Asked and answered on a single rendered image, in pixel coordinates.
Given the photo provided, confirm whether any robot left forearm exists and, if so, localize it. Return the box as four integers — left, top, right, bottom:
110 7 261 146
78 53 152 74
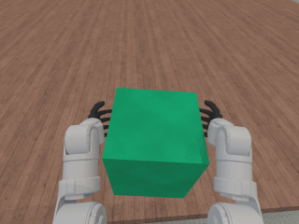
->
52 118 106 224

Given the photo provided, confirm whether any robot right forearm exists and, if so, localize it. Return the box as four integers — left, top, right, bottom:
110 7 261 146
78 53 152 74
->
207 118 264 224

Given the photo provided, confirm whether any left robot hand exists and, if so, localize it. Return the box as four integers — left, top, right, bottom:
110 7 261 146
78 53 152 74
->
88 101 112 137

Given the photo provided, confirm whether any robot left upper arm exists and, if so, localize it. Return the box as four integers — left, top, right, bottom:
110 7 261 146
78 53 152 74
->
53 202 107 224

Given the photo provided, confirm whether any robot right upper arm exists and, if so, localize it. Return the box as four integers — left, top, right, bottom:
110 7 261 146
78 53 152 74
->
207 202 263 224

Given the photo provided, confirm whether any right robot hand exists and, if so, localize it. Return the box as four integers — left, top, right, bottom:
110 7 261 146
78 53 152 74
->
199 100 222 137

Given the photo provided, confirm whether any carton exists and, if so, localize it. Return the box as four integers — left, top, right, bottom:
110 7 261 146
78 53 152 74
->
102 88 209 199

